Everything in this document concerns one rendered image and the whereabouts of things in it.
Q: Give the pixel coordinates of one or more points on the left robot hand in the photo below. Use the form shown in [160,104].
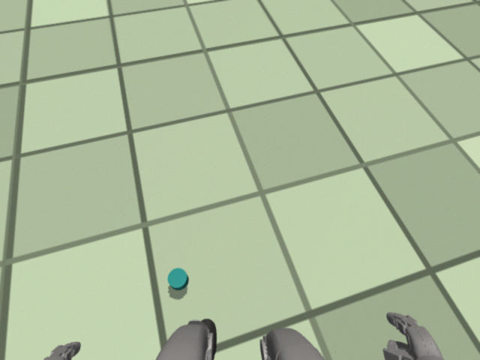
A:
[65,352]

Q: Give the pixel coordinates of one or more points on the tin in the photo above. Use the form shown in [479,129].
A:
[178,279]

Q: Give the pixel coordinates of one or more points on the left robot foot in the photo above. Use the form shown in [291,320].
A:
[210,324]

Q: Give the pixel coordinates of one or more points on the right robot hand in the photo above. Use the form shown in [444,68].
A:
[420,342]

